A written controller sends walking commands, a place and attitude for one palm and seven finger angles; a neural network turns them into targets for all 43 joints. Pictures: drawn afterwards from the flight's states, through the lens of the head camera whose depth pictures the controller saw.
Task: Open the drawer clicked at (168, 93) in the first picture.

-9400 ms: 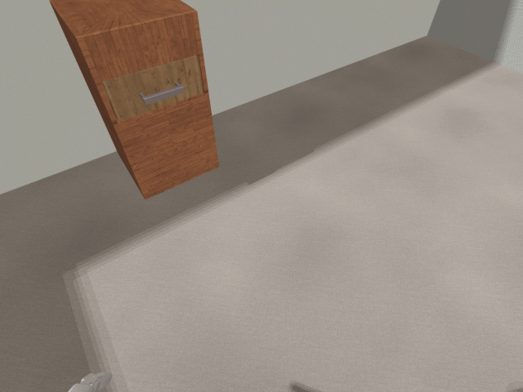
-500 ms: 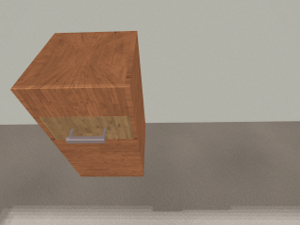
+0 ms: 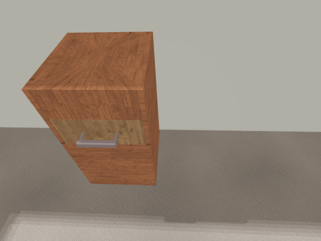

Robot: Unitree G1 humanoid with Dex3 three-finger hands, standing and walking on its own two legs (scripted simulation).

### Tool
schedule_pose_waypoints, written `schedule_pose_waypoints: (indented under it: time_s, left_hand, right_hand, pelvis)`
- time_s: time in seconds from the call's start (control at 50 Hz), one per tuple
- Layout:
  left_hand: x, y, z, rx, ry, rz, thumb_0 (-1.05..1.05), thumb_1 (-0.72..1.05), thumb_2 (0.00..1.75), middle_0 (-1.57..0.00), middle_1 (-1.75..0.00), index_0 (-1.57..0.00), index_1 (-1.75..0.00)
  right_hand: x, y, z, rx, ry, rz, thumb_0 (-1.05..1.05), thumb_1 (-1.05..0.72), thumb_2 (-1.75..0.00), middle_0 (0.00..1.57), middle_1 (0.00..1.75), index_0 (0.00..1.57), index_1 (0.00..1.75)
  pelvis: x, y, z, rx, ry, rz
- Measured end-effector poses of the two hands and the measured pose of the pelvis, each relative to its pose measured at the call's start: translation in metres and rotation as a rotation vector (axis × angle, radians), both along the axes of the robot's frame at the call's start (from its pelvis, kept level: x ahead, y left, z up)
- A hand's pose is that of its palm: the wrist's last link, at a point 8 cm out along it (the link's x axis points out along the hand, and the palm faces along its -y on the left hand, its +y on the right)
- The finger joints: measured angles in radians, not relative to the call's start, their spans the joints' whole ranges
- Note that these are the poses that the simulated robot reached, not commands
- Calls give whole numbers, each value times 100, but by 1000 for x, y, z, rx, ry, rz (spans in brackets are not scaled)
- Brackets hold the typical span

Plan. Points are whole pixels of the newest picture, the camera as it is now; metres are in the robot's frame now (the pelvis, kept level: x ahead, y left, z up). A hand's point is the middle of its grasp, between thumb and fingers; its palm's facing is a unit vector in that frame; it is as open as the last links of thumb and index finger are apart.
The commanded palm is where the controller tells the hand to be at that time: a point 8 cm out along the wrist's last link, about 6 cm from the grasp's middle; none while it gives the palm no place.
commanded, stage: shuffle to correct the standing spot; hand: left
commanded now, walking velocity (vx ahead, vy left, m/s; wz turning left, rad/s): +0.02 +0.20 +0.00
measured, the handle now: (98, 139) +0.54 +0.32 -0.20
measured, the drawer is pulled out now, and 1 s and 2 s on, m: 0.00 0.00 0.00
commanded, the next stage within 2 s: come to a stop and stand still in 0.40 s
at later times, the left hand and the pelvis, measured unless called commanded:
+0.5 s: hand out of the picture -0.02 +0.25 -0.18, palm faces +0.13 -0.96 -0.23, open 7.4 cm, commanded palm none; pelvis +0.00 +0.07 +0.00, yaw +2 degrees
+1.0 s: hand out of the picture +0.08 +0.27 -0.16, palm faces +0.04 -0.97 -0.24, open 7.3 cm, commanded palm none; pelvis +0.03 +0.09 +0.00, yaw +1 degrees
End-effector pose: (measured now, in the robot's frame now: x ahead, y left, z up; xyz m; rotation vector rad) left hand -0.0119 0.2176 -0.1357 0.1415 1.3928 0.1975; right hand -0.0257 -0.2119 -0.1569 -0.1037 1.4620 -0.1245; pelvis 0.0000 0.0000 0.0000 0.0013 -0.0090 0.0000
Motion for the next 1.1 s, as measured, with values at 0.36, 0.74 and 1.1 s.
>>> schedule_pose_waypoints:
  time_s: [0.36,0.74,1.1]
  left_hand:
    - [-9,62,-1,45,-26,37,0,90,90,-20,-30,-20,-30]
    - [56,110,-1,26,-90,13,0,92,90,-20,-30,-20,-30]
    - [75,98,6,37,-113,-37,0,92,90,-20,-30,-20,-30]
  right_hand:
    - [-13,42,-5,10,13,32,0,-91,-90,20,30,20,30]
    - [66,92,5,-14,-120,64,0,-92,-90,20,30,20,30]
    - [52,81,2,-6,-71,0,0,-92,-90,20,30,20,30]
  pelvis:
    - [-13,46,-8,12,25,19]
    - [24,95,-3,44,30,28]
    - [19,83,0,32,11,5]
